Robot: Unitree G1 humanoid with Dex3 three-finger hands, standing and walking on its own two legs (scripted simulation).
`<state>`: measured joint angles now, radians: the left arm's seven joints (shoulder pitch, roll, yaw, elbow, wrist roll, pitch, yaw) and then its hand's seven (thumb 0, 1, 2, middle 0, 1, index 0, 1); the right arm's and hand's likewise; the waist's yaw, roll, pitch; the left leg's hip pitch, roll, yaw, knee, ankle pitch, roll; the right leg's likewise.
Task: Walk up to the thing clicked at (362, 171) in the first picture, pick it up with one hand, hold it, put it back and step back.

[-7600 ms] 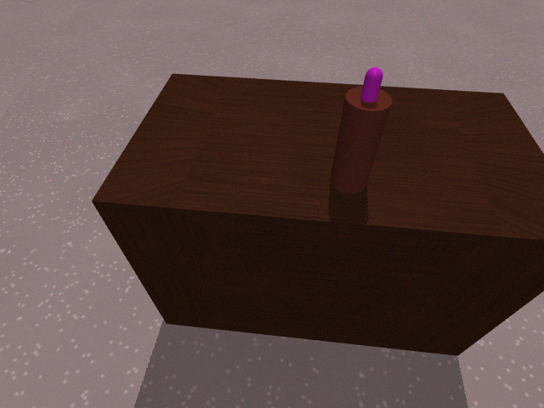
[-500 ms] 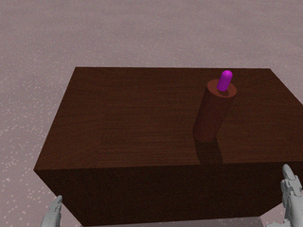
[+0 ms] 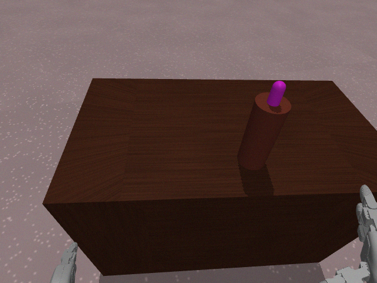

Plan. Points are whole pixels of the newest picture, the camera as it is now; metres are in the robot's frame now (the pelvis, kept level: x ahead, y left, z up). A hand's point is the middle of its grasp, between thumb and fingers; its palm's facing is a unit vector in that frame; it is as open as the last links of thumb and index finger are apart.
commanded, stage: rise first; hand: right
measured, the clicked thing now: (263, 126) +0.51 -0.19 +0.06
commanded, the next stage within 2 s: go down in 0.06 s
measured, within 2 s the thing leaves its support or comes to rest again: neither
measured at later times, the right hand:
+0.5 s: hand (344, 232) +0.21 -0.26 +0.08, palm faces +0.32 +0.89 -0.33, open 17.7 cm
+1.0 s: hand (350, 182) +0.31 -0.32 +0.09, palm faces +0.12 +0.99 -0.01, open 17.7 cm
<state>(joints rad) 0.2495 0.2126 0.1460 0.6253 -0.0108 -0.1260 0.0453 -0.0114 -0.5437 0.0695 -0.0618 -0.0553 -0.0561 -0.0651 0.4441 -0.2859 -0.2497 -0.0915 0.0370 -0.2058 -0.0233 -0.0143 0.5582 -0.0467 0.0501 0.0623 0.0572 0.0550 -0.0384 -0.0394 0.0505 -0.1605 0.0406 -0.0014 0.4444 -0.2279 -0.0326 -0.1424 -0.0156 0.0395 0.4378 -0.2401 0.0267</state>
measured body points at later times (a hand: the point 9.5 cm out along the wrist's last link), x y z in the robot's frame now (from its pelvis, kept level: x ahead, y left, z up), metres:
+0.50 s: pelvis +0.01 +0.00 +0.00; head +0.00 +0.01 +0.45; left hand +0.17 +0.26 -0.09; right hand +0.19 -0.31 +0.10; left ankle +0.01 +0.14 -0.74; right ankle +0.00 -0.14 -0.74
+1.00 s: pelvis +0.01 -0.01 -0.01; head +0.02 -0.01 +0.44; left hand +0.15 +0.25 -0.10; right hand +0.30 -0.37 +0.10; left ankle +0.01 +0.14 -0.74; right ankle +0.00 -0.14 -0.74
